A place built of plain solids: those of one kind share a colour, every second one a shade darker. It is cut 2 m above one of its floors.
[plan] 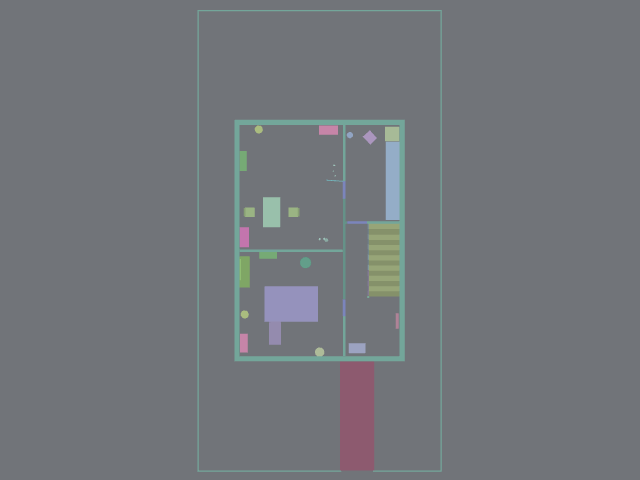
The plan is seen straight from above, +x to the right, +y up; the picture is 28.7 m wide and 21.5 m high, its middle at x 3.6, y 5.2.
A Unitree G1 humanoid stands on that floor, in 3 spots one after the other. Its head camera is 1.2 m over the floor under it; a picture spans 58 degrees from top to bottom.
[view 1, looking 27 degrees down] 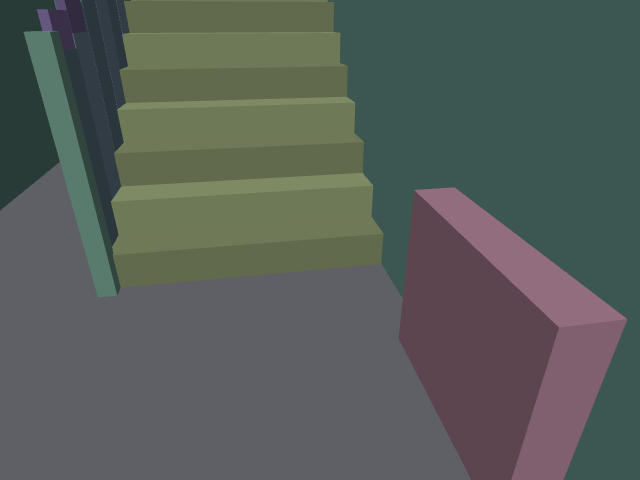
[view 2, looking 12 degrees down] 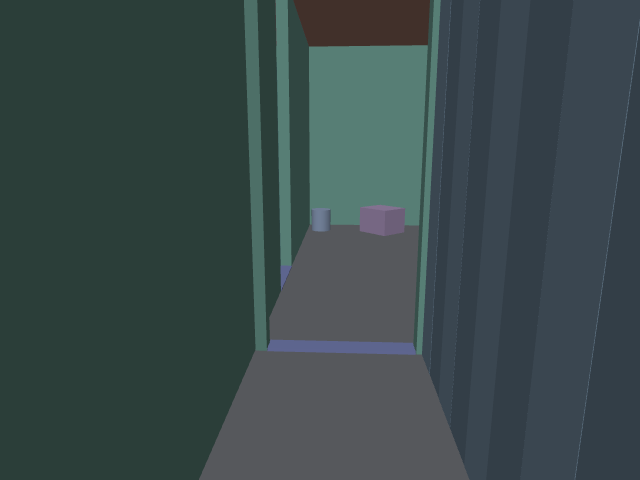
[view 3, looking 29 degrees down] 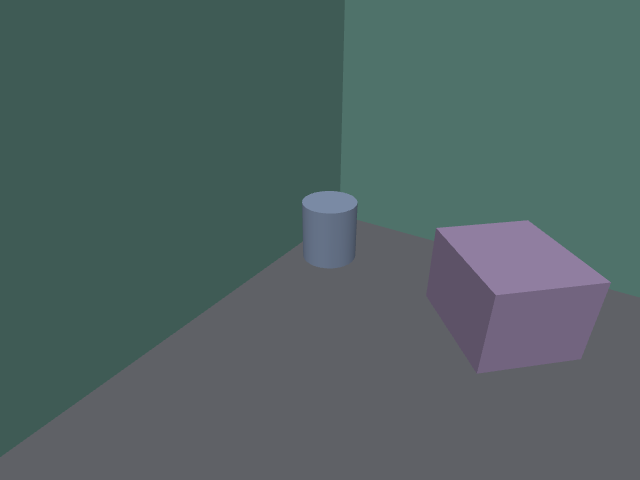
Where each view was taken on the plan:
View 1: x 6.47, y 0.70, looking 80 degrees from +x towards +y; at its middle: tread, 2.25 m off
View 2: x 5.26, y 3.53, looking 93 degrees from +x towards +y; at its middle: ground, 5.77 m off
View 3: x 5.99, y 8.19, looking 123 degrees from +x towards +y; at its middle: bin_waste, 2.14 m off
